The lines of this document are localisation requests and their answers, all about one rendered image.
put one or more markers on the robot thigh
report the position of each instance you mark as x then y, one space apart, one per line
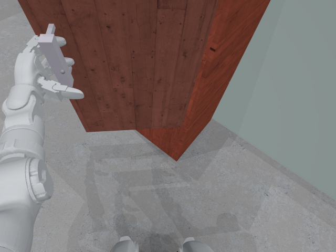
125 246
194 246

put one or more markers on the cupboard door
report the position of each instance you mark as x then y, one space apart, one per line
136 61

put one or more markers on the right robot thigh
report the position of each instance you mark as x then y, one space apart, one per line
194 246

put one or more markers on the handle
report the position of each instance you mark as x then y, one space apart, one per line
50 47

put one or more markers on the robot left hand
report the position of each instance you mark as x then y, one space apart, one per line
29 71

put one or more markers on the robot left upper arm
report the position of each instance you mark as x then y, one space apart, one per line
24 185

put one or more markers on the left robot thigh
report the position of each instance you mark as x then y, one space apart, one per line
125 246

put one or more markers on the robot left forearm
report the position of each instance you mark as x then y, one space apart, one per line
24 130

